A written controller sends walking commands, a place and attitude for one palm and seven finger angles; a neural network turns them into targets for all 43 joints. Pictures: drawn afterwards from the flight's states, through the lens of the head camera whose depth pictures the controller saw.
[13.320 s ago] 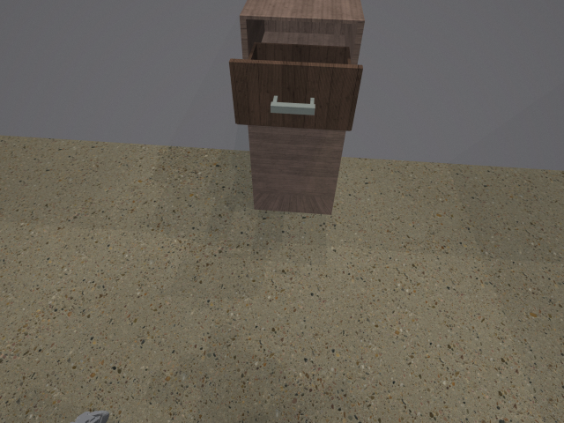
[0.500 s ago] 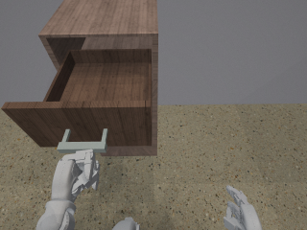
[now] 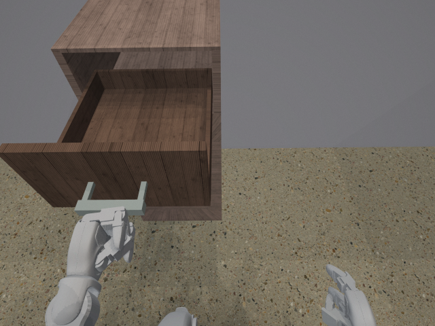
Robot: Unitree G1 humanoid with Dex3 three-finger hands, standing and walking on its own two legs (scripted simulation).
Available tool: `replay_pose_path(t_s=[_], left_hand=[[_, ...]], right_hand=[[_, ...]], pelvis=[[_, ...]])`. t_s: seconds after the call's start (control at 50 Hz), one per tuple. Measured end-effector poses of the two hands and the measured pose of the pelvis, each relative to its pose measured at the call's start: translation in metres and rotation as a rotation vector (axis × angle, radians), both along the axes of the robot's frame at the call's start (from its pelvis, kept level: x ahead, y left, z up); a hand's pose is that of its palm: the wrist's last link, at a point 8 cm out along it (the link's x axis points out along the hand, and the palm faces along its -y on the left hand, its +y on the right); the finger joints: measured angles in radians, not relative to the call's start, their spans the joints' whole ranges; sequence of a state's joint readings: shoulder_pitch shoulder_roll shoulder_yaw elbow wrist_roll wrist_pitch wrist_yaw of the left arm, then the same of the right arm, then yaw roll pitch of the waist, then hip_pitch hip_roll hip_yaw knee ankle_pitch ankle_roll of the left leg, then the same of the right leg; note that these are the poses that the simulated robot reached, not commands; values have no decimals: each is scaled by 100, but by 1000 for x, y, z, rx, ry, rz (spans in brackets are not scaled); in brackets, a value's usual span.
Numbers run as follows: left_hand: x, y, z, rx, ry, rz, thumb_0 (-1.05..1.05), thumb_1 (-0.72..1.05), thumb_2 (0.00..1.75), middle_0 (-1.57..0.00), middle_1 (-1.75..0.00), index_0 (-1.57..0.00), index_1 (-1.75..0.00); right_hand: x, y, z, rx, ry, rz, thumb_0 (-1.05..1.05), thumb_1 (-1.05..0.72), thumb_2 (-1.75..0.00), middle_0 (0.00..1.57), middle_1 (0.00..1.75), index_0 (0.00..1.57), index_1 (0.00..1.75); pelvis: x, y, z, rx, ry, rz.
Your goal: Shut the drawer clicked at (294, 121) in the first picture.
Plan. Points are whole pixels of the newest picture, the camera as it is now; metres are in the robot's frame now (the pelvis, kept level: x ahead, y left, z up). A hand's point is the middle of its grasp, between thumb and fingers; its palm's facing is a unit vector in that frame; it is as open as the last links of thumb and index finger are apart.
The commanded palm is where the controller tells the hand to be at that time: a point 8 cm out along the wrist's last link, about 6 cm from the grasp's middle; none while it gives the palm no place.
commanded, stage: push the drawer shut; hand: left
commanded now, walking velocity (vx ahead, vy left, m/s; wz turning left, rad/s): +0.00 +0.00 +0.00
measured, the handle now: (114, 197) +0.33 +0.20 +0.07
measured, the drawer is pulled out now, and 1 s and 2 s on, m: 0.30 0.18 0.06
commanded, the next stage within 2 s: none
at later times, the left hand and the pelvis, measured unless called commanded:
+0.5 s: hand (131, 215) +0.30 +0.16 +0.06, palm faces +0.02 -1.00 -0.05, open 3.0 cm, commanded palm +0.29 +0.22 +0.07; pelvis -0.02 +0.00 +0.00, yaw +0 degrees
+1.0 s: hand (140, 180) +0.37 +0.16 +0.06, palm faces +0.02 -1.00 -0.04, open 2.9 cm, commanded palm +0.36 +0.22 +0.07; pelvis -0.02 +0.02 +0.00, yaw -1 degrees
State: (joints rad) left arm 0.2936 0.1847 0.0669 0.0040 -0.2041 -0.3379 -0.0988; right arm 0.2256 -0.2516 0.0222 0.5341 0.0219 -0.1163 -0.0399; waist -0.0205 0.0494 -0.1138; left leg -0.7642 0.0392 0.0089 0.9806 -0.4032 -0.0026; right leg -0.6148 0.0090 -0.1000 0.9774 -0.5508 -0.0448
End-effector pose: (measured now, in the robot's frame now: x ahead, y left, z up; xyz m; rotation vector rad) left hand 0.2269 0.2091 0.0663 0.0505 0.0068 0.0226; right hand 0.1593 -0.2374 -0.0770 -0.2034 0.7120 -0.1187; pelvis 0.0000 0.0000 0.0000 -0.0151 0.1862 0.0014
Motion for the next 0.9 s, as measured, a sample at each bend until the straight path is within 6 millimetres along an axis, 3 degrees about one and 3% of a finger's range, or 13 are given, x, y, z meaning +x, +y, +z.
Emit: replay_pose_path(t_s=[0.28, 0.9], left_hand=[[16, 9, -4, -1, -7, -3, -3, 78, 93, -140, -160, -140, -160], [106, 10, -4, -11, -11, -4, -3, 79, 94, -140, -160, -140, -160]], right_hand=[[-9, -2, -7, -12, 44, 2, 1, -90, -90, 20, 30, 20, 30], [-74, 1, -17, -31, 217, -70, 1, -90, -90, 20, 30, 20, 30]], pelvis=[[-9, -1, 2, -4, -8, 12], [-19, 16, 4, -14, 11, -7]])
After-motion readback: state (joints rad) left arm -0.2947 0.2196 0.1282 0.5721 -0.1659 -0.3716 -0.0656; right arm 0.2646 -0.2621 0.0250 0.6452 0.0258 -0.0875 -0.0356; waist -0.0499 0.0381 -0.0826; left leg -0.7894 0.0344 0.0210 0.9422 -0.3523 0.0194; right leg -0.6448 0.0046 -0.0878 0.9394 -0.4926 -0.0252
